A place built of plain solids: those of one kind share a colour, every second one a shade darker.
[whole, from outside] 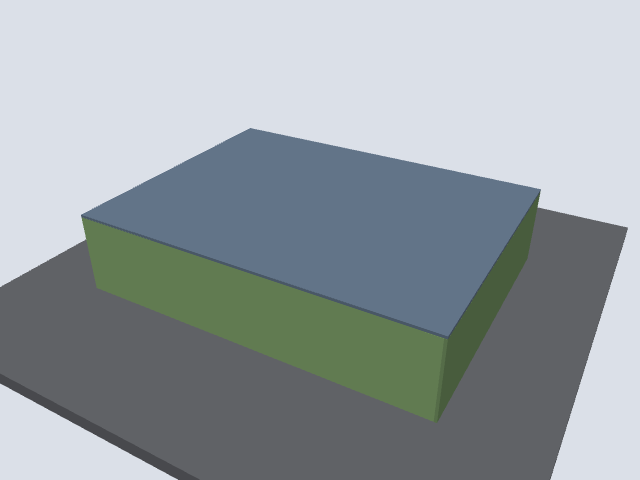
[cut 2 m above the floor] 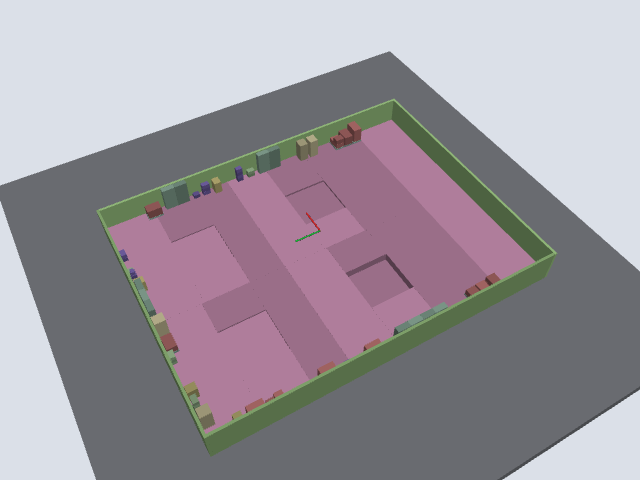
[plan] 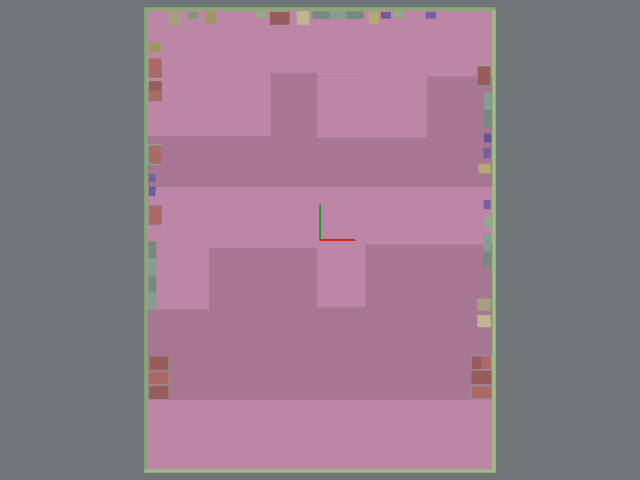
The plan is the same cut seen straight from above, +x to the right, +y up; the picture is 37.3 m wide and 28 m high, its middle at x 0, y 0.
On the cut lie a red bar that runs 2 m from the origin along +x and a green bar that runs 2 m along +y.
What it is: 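A closed goods hall without a stair; its walked floor is a bank 0.78 m over the ground, with five rectangular fields in it; some sunk deep, some a low step down, some level and merely marked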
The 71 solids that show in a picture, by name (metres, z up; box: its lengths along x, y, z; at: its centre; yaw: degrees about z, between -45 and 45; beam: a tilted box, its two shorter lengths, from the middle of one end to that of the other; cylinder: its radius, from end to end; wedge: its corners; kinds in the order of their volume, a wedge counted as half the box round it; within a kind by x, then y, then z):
{
 "floor_1": {"box": [3.56, 3.69, 0.83], "at": [-8.29, 7.9, 0.36]},
 "floor_2": {"box": [3.6, 3.6, 0.83], "at": [-8.27, -2.25, 0.36]},
 "floor_3": {"box": [3.58, 0.04, 0.19], "at": [-8.26, -4.05, 0.67]},
 "floor_4": {"box": [9.88, 5.27, 0.83], "at": [-5.13, -6.69, 0.36]},
 "floor_5": {"box": [9.88, 3.55, 0.83], "at": [-5.13, 1.32, 0.36]},
 "floor_6": {"box": [9.88, 2.96, 0.83], "at": [-5.13, 4.58, 0.36]},
 "floor_7": {"box": [9.88, 3.65, 0.83], "at": [-5.13, 11.58, 0.36]},
 "floor_8": {"box": [3.56, 3.64, 0.16], "at": [-4.71, -2.25, 0.03]},
 "floor_9": {"box": [3.67, 3.73, 0.7], "at": [-4.7, 7.9, 0.3]},
 "floor_10": {"box": [2.76, 3.6, 0.83], "at": [-1.57, -2.25, 0.36]},
 "floor_11": {"box": [2.78, 0.04, 0.19], "at": [-1.56, -4.05, 0.67]},
 "floor_12": {"box": [2.69, 3.69, 0.83], "at": [-1.53, 7.9, 0.36]},
 "floor_13": {"box": [20.14, 4.1, 0.67], "at": [0.0, -11.35, 0.28]},
 "floor_14": {"box": [2.65, 3.56, 0.83], "at": [1.14, 7.75, 0.36]},
 "floor_15": {"box": [2.84, 3.65, 0.83], "at": [1.23, -2.1, 0.36]},
 "floor_16": {"box": [3.81, 3.6, 0.72], "at": [4.35, 7.75, 0.31]},
 "floor_17": {"box": [3.61, 3.69, 0.66], "at": [4.43, -2.1, 0.28]},
 "floor_18": {"box": [10.25, 5.4, 0.83], "at": [4.94, -6.62, 0.36]},
 "floor_19": {"box": [10.25, 3.37, 0.83], "at": [4.94, 1.41, 0.36]},
 "floor_20": {"box": [10.25, 2.87, 0.83], "at": [4.94, 4.53, 0.36]},
 "floor_21": {"box": [10.25, 3.88, 0.83], "at": [4.94, 11.47, 0.36]},
 "floor_22": {"box": [3.85, 3.65, 0.83], "at": [8.14, -2.1, 0.36]},
 "floor_23": {"box": [3.83, 3.56, 0.83], "at": [8.15, 7.75, 0.36]},
 "wall_1": {"box": [0.2, 26.77, 6.09], "at": [-10.15, 0.0, 2.99]},
 "wall_2": {"box": [20.5, 0.2, 6.09], "at": [0.0, -13.48, 2.99]},
 "wall_3": {"box": [20.5, 0.2, 6.09], "at": [0.0, 13.48, 2.99]},
 "wall_4": {"box": [0.2, 26.77, 6.09], "at": [10.15, 0.0, 2.99]},
 "roof_1": {"box": [20.5, 27.17, 0.2], "at": [0.0, 0.0, 6.14]},
 "shelving_1": {"box": [0.45, 1.0, 2.1], "at": [-9.78, -3.58, 1.83]},
 "shelving_2": {"box": [0.45, 1.0, 2.1], "at": [-9.78, -2.58, 1.83]},
 "shelving_3": {"box": [0.45, 1.0, 2.1], "at": [-9.78, -1.58, 1.83]},
 "shelving_4": {"box": [0.45, 1.0, 2.1], "at": [-9.78, -0.58, 1.83]},
 "shelving_5": {"box": [1.0, 0.45, 2.1], "at": [0.06, 13.12, 1.83]},
 "shelving_6": {"box": [1.0, 0.45, 2.1], "at": [1.06, 13.12, 1.83]},
 "shelving_7": {"box": [1.0, 0.45, 2.1], "at": [2.06, 13.12, 1.83]},
 "shelving_8": {"box": [0.45, 1.0, 2.1], "at": [9.74, -1.15, 1.83]},
 "shelving_9": {"box": [0.45, 1.0, 2.1], "at": [9.74, -0.15, 1.83]},
 "shelving_10": {"box": [0.45, 1.0, 2.1], "at": [9.79, 7.08, 1.83]},
 "shelving_11": {"box": [0.45, 1.0, 2.1], "at": [9.79, 8.08, 1.83]},
 "load_1": {"box": [0.75, 0.58, 0.41], "at": [-9.62, 8.41, 1.53], "yaw": 0.1},
 "load_2": {"box": [0.74, 1.11, 0.51], "at": [-9.61, 4.97, 1.68], "yaw": 0.1},
 "load_3": {"box": [0.75, 1.16, 0.41], "at": [-9.61, 8.68, 1.12], "yaw": -0.1},
 "load_4": {"box": [0.77, 1.16, 0.96], "at": [-9.61, 10.03, 1.4], "yaw": 0.3},
 "load_5": {"box": [0.74, 1.12, 0.43], "at": [-9.6, 1.45, 1.56], "yaw": -0.2},
 "load_6": {"box": [1.13, 0.75, 0.41], "at": [-9.4, -8.9, 1.53], "yaw": -0.3},
 "load_7": {"box": [1.11, 0.76, 0.47], "at": [-9.4, -7.19, 1.16], "yaw": -0.1},
 "load_8": {"box": [1.16, 0.76, 0.51], "at": [-9.39, -8.03, 1.17], "yaw": -0.1},
 "load_9": {"box": [1.15, 0.76, 0.57], "at": [-2.35, 12.93, 1.21], "yaw": 0.3},
 "load_10": {"box": [0.57, 0.76, 0.44], "at": [9.14, -7.16, 1.58], "yaw": 0.1},
 "load_11": {"box": [1.16, 0.73, 1.27], "at": [9.4, -8.9, 1.56], "yaw": 0.1},
 "load_12": {"box": [1.16, 0.77, 0.82], "at": [9.41, -8.02, 1.33]},
 "load_13": {"box": [1.14, 0.76, 0.44], "at": [9.41, -7.15, 1.14]},
 "load_14": {"box": [0.76, 1.14, 0.75], "at": [9.57, 9.57, 1.29], "yaw": 0.3},
 "cage_trolley_1": {"box": [0.72, 0.8, 1.66], "at": [-8.49, 12.93, 1.61], "yaw": -0.8},
 "cage_trolley_2": {"box": [0.72, 0.8, 1.66], "at": [-0.99, 12.95, 1.61], "yaw": 0.3},
 "cage_trolley_3": {"box": [0.8, 0.72, 1.66], "at": [9.57, -4.73, 1.61], "yaw": 0.8},
 "cage_trolley_4": {"box": [0.8, 0.72, 1.66], "at": [9.57, -3.77, 1.61], "yaw": -0.9},
 "bin_1": {"box": [0.72, 0.58, 1.06], "at": [-9.63, 11.24, 1.31]},
 "bin_2": {"box": [0.58, 0.72, 1.06], "at": [-6.37, 12.97, 1.31]},
 "bin_3": {"box": [0.58, 0.72, 1.06], "at": [3.13, 12.96, 1.31]},
 "bin_4": {"box": [0.72, 0.58, 1.06], "at": [9.6, 4.16, 1.31]},
 "carton_1": {"box": [0.36, 0.45, 0.28], "at": [-9.79, 3.61, 1.77], "yaw": -2.8},
 "carton_2": {"box": [0.55, 0.36, 0.4], "at": [3.84, 13.1, 1.78], "yaw": 0.7},
 "carton_3": {"box": [0.59, 0.4, 0.34], "at": [6.48, 13.12, 1.28], "yaw": 0.9},
 "carton_4": {"box": [0.37, 0.5, 0.34], "at": [9.73, 2.08, 1.96], "yaw": 3.0},
 "carton_5": {"box": [0.4, 0.62, 0.35], "at": [9.73, 5.09, 1.65], "yaw": 2.3},
 "carton_6": {"box": [0.42, 0.51, 0.32], "at": [9.77, 5.94, 0.94], "yaw": 0.3},
 "crate_1": {"box": [0.6, 0.4, 0.3], "at": [-7.42, 13.1, 2.13], "yaw": 0.9},
 "crate_2": {"box": [0.6, 0.4, 0.3], "at": [-3.45, 13.15, 1.53], "yaw": -2.3},
 "crate_3": {"box": [0.6, 0.4, 0.3], "at": [4.6, 13.12, 1.23], "yaw": 0.1},
 "crate_4": {"box": [0.4, 0.6, 0.3], "at": [9.79, 1.04, 1.23], "yaw": -2.4}
}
